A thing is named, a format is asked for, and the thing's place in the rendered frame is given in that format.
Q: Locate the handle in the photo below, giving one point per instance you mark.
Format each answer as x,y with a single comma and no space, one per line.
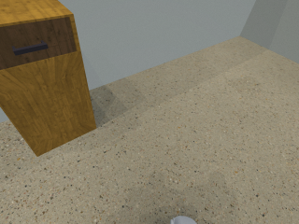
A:
28,49

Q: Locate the cabinet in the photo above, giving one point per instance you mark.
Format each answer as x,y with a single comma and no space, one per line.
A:
48,101

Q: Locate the drawer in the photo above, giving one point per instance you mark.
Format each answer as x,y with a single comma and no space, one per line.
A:
57,33

